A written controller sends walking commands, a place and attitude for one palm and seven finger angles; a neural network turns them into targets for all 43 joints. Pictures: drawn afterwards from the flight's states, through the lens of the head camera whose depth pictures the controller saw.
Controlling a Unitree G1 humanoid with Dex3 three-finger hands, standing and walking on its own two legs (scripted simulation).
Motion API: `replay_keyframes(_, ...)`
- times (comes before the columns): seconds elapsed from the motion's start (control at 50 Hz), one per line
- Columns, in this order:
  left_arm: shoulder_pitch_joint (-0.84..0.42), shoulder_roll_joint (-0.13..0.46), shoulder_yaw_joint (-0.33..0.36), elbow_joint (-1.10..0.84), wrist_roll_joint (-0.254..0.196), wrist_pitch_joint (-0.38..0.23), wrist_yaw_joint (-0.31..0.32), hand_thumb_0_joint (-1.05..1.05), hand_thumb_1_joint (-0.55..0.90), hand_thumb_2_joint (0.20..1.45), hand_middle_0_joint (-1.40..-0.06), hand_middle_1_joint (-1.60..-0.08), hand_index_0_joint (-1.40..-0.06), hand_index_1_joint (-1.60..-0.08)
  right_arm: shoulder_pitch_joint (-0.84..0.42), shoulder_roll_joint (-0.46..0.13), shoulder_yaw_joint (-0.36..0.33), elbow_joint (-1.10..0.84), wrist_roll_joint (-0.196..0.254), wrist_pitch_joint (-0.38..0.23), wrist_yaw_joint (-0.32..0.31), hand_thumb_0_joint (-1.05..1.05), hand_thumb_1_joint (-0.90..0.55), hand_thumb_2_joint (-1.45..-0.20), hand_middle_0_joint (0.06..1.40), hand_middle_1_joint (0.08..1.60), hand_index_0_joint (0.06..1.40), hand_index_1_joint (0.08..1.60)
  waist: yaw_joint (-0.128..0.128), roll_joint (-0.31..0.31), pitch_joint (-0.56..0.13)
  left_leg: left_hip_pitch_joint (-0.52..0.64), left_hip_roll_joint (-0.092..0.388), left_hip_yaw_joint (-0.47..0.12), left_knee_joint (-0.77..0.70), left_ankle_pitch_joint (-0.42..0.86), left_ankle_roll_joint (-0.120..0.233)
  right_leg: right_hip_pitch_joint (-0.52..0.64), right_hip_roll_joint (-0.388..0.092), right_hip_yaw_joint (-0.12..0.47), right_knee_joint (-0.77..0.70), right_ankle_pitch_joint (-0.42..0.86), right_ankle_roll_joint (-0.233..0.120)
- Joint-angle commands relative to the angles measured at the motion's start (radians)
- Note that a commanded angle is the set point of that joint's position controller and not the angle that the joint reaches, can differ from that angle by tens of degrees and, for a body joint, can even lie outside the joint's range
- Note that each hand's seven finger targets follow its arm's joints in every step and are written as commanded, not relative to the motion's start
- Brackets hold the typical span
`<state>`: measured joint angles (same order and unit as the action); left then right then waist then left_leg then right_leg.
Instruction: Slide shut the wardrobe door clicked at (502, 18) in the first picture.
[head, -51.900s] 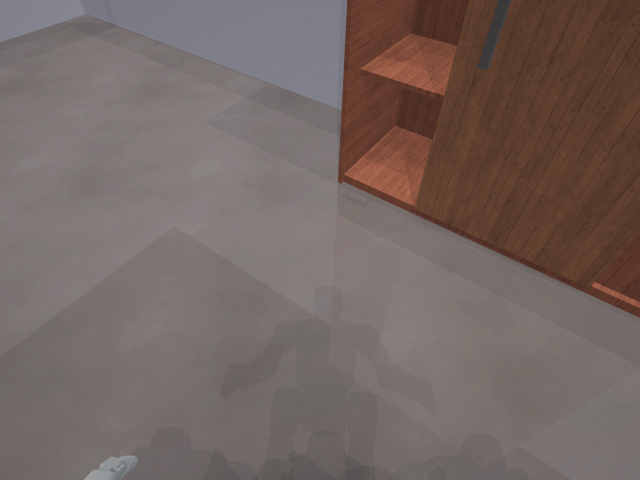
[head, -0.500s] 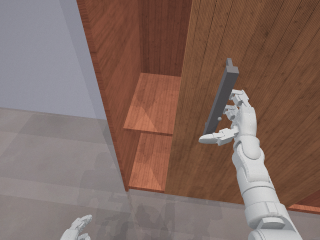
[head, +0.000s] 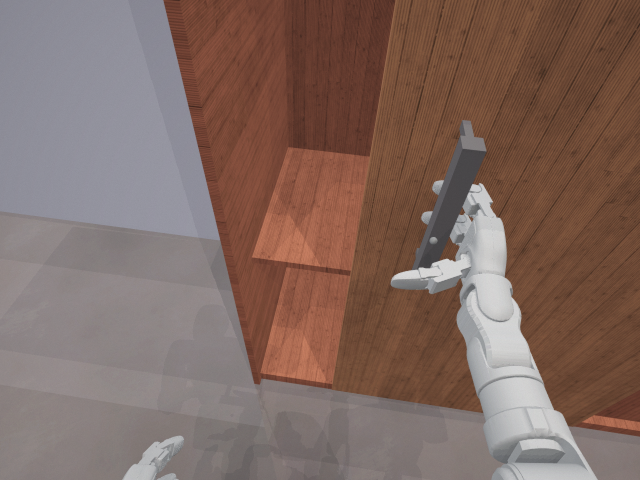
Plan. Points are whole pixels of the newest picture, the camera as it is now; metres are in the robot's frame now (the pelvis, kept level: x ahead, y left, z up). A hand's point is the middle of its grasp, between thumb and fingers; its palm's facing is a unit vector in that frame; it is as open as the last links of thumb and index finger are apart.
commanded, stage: slide the fingers in behind the handle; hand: right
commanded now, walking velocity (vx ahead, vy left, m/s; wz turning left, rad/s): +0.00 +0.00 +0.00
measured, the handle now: (439, 212) +0.46 -0.12 +0.10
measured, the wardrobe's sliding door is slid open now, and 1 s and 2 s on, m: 0.22 0.22 0.22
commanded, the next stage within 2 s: grip the handle and tug to test in 0.42 s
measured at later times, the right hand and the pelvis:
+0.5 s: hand (429, 239) +0.40 -0.09 +0.11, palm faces +0.03 +1.00 -0.01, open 14.1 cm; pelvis +0.00 +0.00 +0.00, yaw +0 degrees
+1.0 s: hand (430, 237) +0.40 -0.10 +0.11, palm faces +0.04 +1.00 -0.01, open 9.2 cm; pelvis +0.01 +0.00 +0.00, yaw +0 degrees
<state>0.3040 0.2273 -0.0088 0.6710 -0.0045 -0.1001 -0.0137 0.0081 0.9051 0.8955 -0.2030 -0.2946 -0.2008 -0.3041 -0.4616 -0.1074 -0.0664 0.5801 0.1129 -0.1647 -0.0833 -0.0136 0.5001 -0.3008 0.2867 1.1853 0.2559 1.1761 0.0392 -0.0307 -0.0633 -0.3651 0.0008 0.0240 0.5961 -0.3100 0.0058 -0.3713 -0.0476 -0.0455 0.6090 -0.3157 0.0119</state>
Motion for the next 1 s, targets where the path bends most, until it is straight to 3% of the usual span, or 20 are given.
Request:
replay_keyframes(0.0,-0.04,0.11,0.039,-0.128,-0.005,-0.045,0.005,0.0,0.9,0.9,-0.2,-0.3,-0.2,-0.3,-0.387,-0.06,0.019,-0.254,-0.002,-0.079,0.008,0.0,0.5,-0.3,0.3,1.2,0.3,1.2,-0.001,0.054,-0.26,0.105,-0.029,0.009,-0.066,0.368,0.012,0.12,0.05,0.012,-0.054,0.265,-0.033)
replay_keyframes(0.08,-0.037,0.115,0.044,-0.125,-0.003,-0.045,0.006,0.0,0.9,0.9,-0.2,-0.3,-0.2,-0.3,-0.401,-0.072,0.013,-0.267,-0.011,-0.081,-0.004,0.0,0.5,-0.3,0.3,1.2,0.3,1.2,-0.002,0.057,-0.283,0.099,-0.03,0.01,-0.063,0.362,0.012,0.137,0.048,0.015,-0.051,0.275,-0.033)
replay_keyframes(0.16,-0.036,0.112,0.042,-0.121,-0.003,-0.046,0.008,0.0,0.9,0.9,-0.2,-0.3,-0.2,-0.3,-0.431,-0.038,0.045,-0.251,-0.011,-0.075,-0.004,0.0,0.5,-0.3,0.3,1.2,0.3,1.2,0.013,0.074,-0.274,0.084,-0.029,0.015,-0.063,0.35,0.011,0.138,0.048,0.02,-0.049,0.261,-0.034)
replay_keyframes(0.26,-0.032,0.112,0.04,-0.111,-0.003,-0.043,0.012,0.0,0.9,0.9,-0.2,-0.3,-0.2,-0.3,-0.455,-0.042,0.038,-0.217,-0.011,-0.065,-0.005,0.0,0.5,-0.3,0.3,1.2,0.3,1.2,0.017,0.068,-0.261,0.074,-0.029,0.014,-0.064,0.348,0.011,0.134,0.051,0.024,-0.048,0.261,-0.034)
replay_keyframes(0.28,-0.032,0.114,0.041,-0.107,-0.003,-0.04,0.012,0.0,0.9,0.9,-0.2,-0.3,-0.2,-0.3,-0.46,-0.064,0.019,-0.225,-0.015,-0.068,-0.009,0.0,0.5,-0.3,0.3,1.2,0.3,1.2,0.011,0.063,-0.271,0.077,-0.03,0.014,-0.065,0.347,0.012,0.138,0.05,0.024,-0.048,0.267,-0.033)
replay_keyframes(0.36,-0.034,0.108,0.039,-0.115,0.001,-0.04,0.01,0.0,0.9,0.9,-0.2,-0.3,-0.2,-0.3,-0.459,-0.049,0.022,-0.234,-0.007,-0.071,-0.012,0.0,0.5,-0.3,0.3,1.2,0.3,1.2,0.008,0.049,-0.303,0.097,-0.028,0.016,-0.053,0.379,0.012,0.147,0.052,0.022,-0.045,0.293,-0.031)
replay_keyframes(0.38,-0.03,0.11,0.041,-0.115,0.0,-0.04,0.009,0.0,0.9,0.9,-0.2,-0.3,-0.2,-0.3,-0.436,-0.074,-0.003,-0.236,-0.015,-0.073,-0.016,0.0,0.5,-0.3,0.3,1.2,0.3,1.2,-0.007,0.057,-0.311,0.107,-0.03,0.015,-0.052,0.388,0.014,0.145,0.051,0.023,-0.045,0.31,-0.03)
replay_keyframes(0.42,-0.03,0.108,0.04,-0.12,0.002,-0.039,0.006,0.0,0.9,0.9,-0.2,-0.3,-0.2,-0.3,-0.41,-0.073,-0.004,-0.242,-0.01,-0.076,-0.011,0.0,0.5,-0.3,0.3,1.2,0.3,1.2,-0.007,0.086,-0.319,0.128,-0.029,0.015,-0.05,0.412,0.012,0.138,0.051,0.021,-0.045,0.317,-0.031)
replay_keyframes(0.5,-0.038,0.107,0.038,-0.129,-0.001,-0.036,0.004,0.0,0.9,0.9,-0.2,-0.3,-0.2,-0.3,-0.387,-0.057,0.014,-0.254,-0.011,-0.069,-0.007,0.0,0.5,-0.3,0.3,1.2,0.3,1.2,-0.005,0.07,-0.286,0.118,-0.028,0.015,-0.055,0.405,0.012,0.132,0.049,0.018,-0.05,0.313,-0.031)
replay_keyframes(0.58,-0.045,0.109,0.04,-0.133,-0.002,-0.034,0.004,0.0,0.9,0.9,-0.2,-0.3,-0.2,-0.3,-0.369,-0.071,0.002,-0.263,-0.013,-0.07,-0.01,0.0,0.313,-0.38,0.32,1.227,0.32,1.227,-0.018,0.06,-0.281,0.12,-0.03,0.012,-0.061,0.384,0.015,0.13,0.05,0.017,-0.054,0.299,-0.03)
replay_keyframes(0.6,-0.045,0.104,0.038,-0.134,-0.002,-0.036,0.003,0.0,0.9,0.9,-0.2,-0.3,-0.2,-0.3,-0.379,-0.041,0.03,-0.269,-0.01,-0.069,-0.009,0.0,0.267,-0.4,0.325,1.233,0.325,1.233,-0.007,0.036,-0.278,0.112,-0.029,0.014,-0.059,0.382,0.015,0.138,0.049,0.017,-0.054,0.297,-0.03)
replay_keyframes(0.64,-0.042,0.108,0.04,-0.133,-0.001,-0.037,0.003,0.0,0.9,0.9,-0.2,-0.3,-0.2,-0.3,-0.395,-0.046,0.025,-0.27,-0.007,-0.067,-0.011,0.0,0.173,-0.44,0.335,1.247,0.335,1.247,0.0,0.066,-0.273,0.106,-0.03,0.014,-0.062,0.379,0.012,0.136,0.048,0.017,-0.05,0.289,-0.032)
replay_keyframes(0.68,-0.041,0.115,0.044,-0.133,-0.001,-0.034,0.004,0.0,0.9,0.9,-0.2,-0.3,-0.2,-0.3,-0.351,-0.092,-0.014,-0.27,-0.01,-0.068,-0.014,0.0,0.08,-0.48,0.345,1.26,0.345,1.26,-0.018,0.088,-0.296,0.131,-0.031,0.01,-0.061,0.405,0.013,0.131,0.048,0.015,-0.051,0.309,-0.032)
replay_keyframes(0.72,-0.041,0.105,0.041,-0.135,-0.002,-0.036,0.002,0.0,0.9,0.9,-0.2,-0.3,-0.2,-0.3,-0.38,-0.038,0.034,-0.29,-0.009,-0.067,-0.007,0.0,-0.013,-0.52,0.355,1.273,0.355,1.273,-0.006,0.051,-0.293,0.119,-0.03,0.015,-0.057,0.398,0.014,0.147,0.048,0.017,-0.051,0.31,-0.031)
replay_keyframes(0.76,-0.037,0.11,0.043,-0.133,-0.002,-0.034,0.004,0.0,0.9,0.9,-0.2,-0.3,-0.2,-0.3,-0.353,-0.073,-0.002,-0.277,-0.007,-0.064,-0.01,0.0,-0.107,-0.56,0.365,1.287,0.365,1.287,-0.013,0.091,-0.289,0.135,-0.031,0.014,-0.057,0.421,0.013,0.132,0.048,0.016,-0.051,0.322,-0.032)
replay_keyframes(0.82,-0.043,0.106,0.042,-0.136,-0.003,-0.033,0.002,0.0,0.9,0.9,-0.2,-0.3,-0.2,-0.3,-0.354,-0.054,0.017,-0.293,-0.006,-0.059,-0.005,0.0,-0.247,-0.62,0.38,1.307,0.38,1.307,-0.01,0.05,-0.287,0.13,-0.03,0.013,-0.06,0.418,0.013,0.14,0.05,0.01,-0.05,0.32,-0.031)
replay_keyframes(0.84,-0.041,0.107,0.042,-0.133,-0.003,-0.034,0.003,0.0,0.9,0.9,-0.2,-0.3,-0.2,-0.3,-0.374,-0.053,0.019,-0.29,-0.005,-0.057,-0.005,0.0,-0.293,-0.64,0.385,1.313,0.385,1.313,-0.004,0.06,-0.277,0.122,-0.03,0.011,-0.065,0.412,0.011,0.138,0.05,0.01,-0.05,0.307,-0.032)
replay_keyframes(0.88,-0.04,0.114,0.044,-0.134,-0.001,-0.033,0.005,0.0,0.9,0.9,-0.2,-0.3,-0.2,-0.3,-0.336,-0.084,-0.011,-0.282,-0.007,-0.055,-0.008,0.0,-0.387,-0.68,0.395,1.327,0.395,1.327,-0.018,0.095,-0.286,0.141,-0.032,0.009,-0.066,0.425,0.012,0.128,0.05,0.012,-0.054,0.319,-0.033)
replay_keyframes(0.92,-0.04,0.109,0.041,-0.131,-0.003,-0.033,0.007,0.0,0.9,0.9,-0.2,-0.3,-0.2,-0.3,-0.365,-0.065,0.008,-0.282,-0.005,-0.052,-0.004,0.0,-0.48,-0.72,0.405,1.34,0.405,1.34,-0.004,0.078,-0.277,0.131,-0.029,0.012,-0.066,0.416,0.01,0.132,0.05,0.012,-0.054,0.309,-0.033)
replay_keyframes(0.98,-0.039,0.11,0.044,-0.132,-0.002,-0.031,0.005,0.0,0.9,0.9,-0.2,-0.3,-0.2,-0.3,-0.342,-0.08,-0.007,-0.295,-0.013,-0.052,-0.008,0.0,-0.62,-0.78,0.42,1.36,0.42,1.36,-0.017,0.049,-0.294,0.136,-0.03,0.012,-0.061,0.432,0.014,0.146,0.05,0.011,-0.049,0.339,-0.031)
